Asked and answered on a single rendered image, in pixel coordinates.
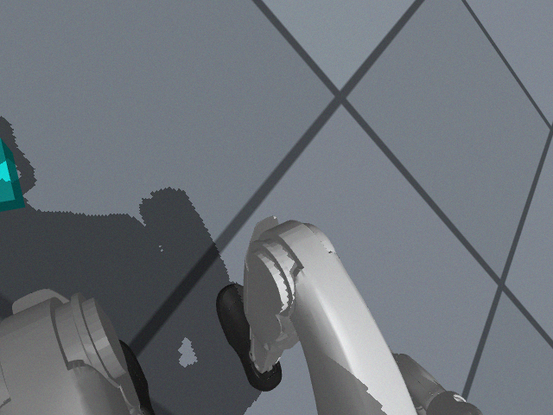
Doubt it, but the right robot hand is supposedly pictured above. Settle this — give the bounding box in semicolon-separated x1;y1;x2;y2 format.
388;346;446;415

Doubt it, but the right robot arm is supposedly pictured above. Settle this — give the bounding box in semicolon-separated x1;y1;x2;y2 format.
426;391;483;415

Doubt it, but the right robot foot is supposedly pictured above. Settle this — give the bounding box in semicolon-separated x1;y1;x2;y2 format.
216;284;282;392

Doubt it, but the left robot foot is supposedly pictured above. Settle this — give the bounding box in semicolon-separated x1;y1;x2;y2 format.
119;340;155;415

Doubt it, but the carton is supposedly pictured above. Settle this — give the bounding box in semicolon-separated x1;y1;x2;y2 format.
0;138;25;212

